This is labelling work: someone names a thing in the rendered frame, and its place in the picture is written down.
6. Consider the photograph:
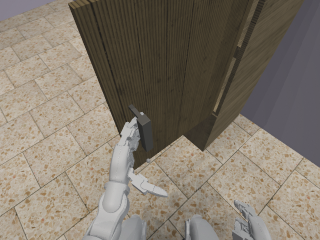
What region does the robot right shin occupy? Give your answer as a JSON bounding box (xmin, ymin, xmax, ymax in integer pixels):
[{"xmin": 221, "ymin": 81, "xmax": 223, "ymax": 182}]
[{"xmin": 191, "ymin": 214, "xmax": 202, "ymax": 219}]

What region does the robot left hand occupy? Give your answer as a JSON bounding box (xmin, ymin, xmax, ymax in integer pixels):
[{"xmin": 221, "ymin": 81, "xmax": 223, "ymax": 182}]
[{"xmin": 109, "ymin": 112, "xmax": 168, "ymax": 198}]

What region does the left robot forearm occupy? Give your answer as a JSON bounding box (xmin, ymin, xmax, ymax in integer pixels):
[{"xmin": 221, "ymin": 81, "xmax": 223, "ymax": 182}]
[{"xmin": 82, "ymin": 181, "xmax": 130, "ymax": 240}]

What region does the cupboard door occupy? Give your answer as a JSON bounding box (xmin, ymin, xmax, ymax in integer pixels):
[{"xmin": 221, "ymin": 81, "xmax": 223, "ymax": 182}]
[{"xmin": 68, "ymin": 0, "xmax": 254, "ymax": 170}]

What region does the robot right thigh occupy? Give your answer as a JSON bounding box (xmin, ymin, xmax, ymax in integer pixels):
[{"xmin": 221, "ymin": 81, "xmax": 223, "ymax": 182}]
[{"xmin": 184, "ymin": 218, "xmax": 219, "ymax": 240}]

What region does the robot right hand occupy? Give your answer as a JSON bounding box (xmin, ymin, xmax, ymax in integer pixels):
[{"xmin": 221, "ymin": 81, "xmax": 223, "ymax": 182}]
[{"xmin": 232, "ymin": 199, "xmax": 272, "ymax": 240}]

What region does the handle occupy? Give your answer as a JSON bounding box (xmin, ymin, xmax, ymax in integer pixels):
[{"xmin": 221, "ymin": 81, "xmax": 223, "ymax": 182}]
[{"xmin": 128, "ymin": 104, "xmax": 154, "ymax": 152}]

